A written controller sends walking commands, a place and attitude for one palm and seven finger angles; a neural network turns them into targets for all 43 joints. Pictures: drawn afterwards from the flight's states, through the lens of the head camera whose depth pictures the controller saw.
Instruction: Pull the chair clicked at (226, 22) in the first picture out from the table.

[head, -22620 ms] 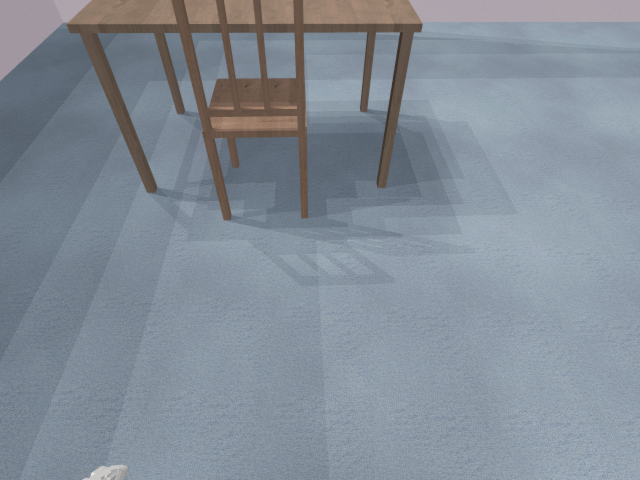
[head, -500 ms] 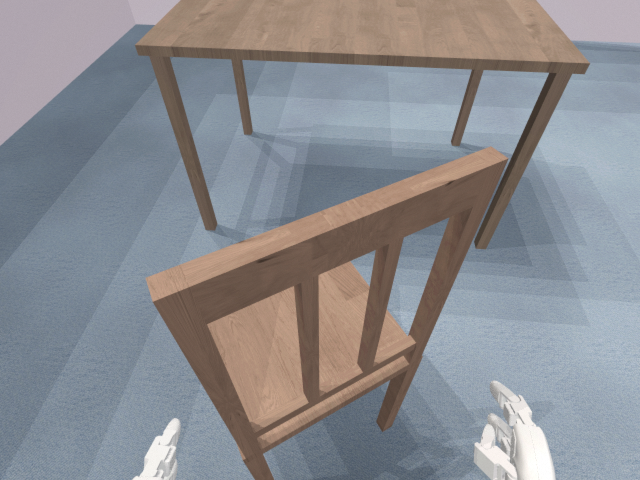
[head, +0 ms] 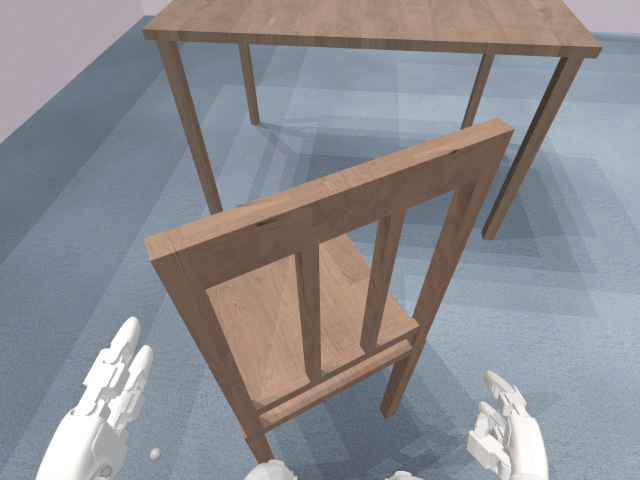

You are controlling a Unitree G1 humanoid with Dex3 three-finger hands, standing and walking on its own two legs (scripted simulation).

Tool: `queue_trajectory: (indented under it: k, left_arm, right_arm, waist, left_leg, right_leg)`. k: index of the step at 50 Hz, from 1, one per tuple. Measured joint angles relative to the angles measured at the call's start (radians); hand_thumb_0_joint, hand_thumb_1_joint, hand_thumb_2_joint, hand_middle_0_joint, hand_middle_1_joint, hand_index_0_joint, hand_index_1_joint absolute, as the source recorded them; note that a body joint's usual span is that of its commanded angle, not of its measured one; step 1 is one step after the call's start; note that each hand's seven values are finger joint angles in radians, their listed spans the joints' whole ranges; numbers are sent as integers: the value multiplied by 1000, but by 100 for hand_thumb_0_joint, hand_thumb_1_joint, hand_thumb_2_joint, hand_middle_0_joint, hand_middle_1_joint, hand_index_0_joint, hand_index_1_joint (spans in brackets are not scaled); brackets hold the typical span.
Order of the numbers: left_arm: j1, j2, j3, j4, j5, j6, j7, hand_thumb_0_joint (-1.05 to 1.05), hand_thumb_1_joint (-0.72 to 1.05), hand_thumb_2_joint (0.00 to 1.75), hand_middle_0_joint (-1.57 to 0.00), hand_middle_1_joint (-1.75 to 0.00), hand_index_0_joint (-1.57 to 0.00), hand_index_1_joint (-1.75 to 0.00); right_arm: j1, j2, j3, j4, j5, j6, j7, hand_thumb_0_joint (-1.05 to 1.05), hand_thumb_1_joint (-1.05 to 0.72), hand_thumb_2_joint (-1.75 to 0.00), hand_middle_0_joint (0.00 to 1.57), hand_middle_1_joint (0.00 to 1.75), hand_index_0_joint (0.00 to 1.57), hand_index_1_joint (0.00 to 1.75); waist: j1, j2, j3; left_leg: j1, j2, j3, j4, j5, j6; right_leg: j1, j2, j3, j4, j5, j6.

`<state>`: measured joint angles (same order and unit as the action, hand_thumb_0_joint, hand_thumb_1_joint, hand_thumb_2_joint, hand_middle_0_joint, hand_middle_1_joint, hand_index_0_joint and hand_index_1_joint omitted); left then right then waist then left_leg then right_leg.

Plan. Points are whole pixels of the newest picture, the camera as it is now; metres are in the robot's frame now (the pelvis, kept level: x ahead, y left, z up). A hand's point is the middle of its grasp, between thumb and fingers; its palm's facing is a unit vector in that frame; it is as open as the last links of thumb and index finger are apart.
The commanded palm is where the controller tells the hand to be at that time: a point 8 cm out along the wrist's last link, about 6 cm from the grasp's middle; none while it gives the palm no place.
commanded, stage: draw the hand back to the body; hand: left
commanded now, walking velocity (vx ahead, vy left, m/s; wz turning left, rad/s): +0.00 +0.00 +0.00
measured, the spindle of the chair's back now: (310, 323) +0.32 +0.04 +0.02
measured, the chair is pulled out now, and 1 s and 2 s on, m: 0.65 0.65 0.65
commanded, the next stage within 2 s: step back with the hand held close in 1.18 s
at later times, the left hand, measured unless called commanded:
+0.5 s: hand (57, 358) +0.19 +0.24 +0.17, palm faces +0.34 -0.84 -0.41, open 13.7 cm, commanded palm +0.14 +0.28 +0.20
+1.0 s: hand (40, 245) +0.26 +0.26 +0.23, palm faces +0.44 -0.79 -0.42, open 7.7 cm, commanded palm +0.20 +0.29 +0.26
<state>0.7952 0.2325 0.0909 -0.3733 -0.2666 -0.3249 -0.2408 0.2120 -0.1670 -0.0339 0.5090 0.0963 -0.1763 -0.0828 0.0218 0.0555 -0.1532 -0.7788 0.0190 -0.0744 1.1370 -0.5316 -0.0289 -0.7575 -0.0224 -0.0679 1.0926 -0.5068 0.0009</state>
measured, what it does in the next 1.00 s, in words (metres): rises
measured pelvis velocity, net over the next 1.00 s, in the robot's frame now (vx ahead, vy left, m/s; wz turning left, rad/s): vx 0.06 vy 0.00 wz -0.03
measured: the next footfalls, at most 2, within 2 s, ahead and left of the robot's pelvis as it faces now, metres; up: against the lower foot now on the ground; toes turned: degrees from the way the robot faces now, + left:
none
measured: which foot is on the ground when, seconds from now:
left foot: down 0.00-1.00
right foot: down 0.00-1.00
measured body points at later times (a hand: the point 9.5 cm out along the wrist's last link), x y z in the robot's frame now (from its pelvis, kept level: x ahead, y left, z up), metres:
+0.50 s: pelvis +0.03 +0.01 +0.07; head +0.01 -0.01 +0.52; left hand +0.17 +0.28 +0.19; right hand +0.22 -0.21 +0.00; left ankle +0.02 +0.13 -0.66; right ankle +0.02 -0.12 -0.66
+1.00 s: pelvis +0.06 +0.00 +0.08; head +0.05 -0.03 +0.53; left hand +0.23 +0.29 +0.26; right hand +0.24 -0.23 -0.01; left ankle +0.02 +0.13 -0.66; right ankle +0.02 -0.12 -0.66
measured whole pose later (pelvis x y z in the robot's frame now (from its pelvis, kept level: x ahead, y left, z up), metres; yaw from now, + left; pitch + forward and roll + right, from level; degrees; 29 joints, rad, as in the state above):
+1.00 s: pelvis +0.06 +0.00 +0.08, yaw -2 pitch -4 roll +0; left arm 0.48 0.34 0.33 -0.40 -0.07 -0.03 0.14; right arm 0.17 -0.23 0.00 0.64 0.02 -0.09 -0.08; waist 0.05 0.08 0.03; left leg -0.06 0.02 -0.01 0.42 -0.30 -0.02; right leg -0.08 -0.02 -0.03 0.42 -0.28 0.01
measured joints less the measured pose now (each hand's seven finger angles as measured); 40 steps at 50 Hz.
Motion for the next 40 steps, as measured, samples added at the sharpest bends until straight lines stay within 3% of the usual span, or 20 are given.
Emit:
queue_trajectory:
  k: [6, 9, 11, 16, 27, 40]
  left_arm:
    - [-1, 15, 40, -36, -25, 75, 28, -1, -51, 22, -1, -1, -1, -1]
    - [-12, 56, 36, -81, 100, 178, 170, -1, -46, 24, -2, -2, -1, -2]
    - [-10, 65, 32, -98, 155, 238, 258, -1, -41, 27, -3, -3, -2, -3]
    - [-25, 71, 32, -93, 213, 305, 366, -1, -26, 34, -5, -6, -4, -6]
    - [-136, 85, 99, -66, 225, 304, 401, 0, 12, 52, -10, -14, -10, -14]
    - [-281, 120, 227, -69, 206, 293, 392, 1, 59, 75, -17, -24, -16, -24]
  right_arm:
    - [28, -8, 18, 0, 6, -23, -24, 2, -90, -90, 21, 30, 20, 30]
    - [44, -12, 22, -2, -14, -3, -53, 2, -90, -90, 21, 30, 20, 30]
    - [45, -16, 29, 3, -24, 13, -67, 2, -90, -90, 20, 30, 20, 30]
    - [42, -28, 45, 24, -41, 27, -82, 2, -90, -90, 20, 30, 20, 30]
    - [-1, -40, 62, 86, -60, 10, -55, 2, -90, -90, 21, 30, 20, 30]
    - [-39, -47, 52, 120, -75, 40, -15, 2, -90, -90, 21, 30, 20, 30]
  waist:
    - [-1, 8, 5]
    - [14, 6, 22]
    - [12, 11, 37]
    - [13, 15, 77]
    - [33, 8, 144]
    - [45, 16, 168]
  left_leg:
    - [88, 3, 0, -73, 25, 3]
    - [168, 7, 6, -136, 43, 0]
    - [229, 7, 9, -189, 61, 3]
    - [368, 1, 19, -323, 109, 12]
    - [583, -13, 38, -549, 186, 20]
    - [694, -5, 52, -680, 223, 13]
  right_leg:
    - [91, 3, -2, -79, 27, 1]
    - [169, 7, 2, -142, 49, 1]
    - [231, 8, 3, -199, 68, 3]
    - [369, 2, 9, -330, 116, 9]
    - [570, -13, 22, -531, 182, 17]
    - [665, -4, 31, -641, 211, 12]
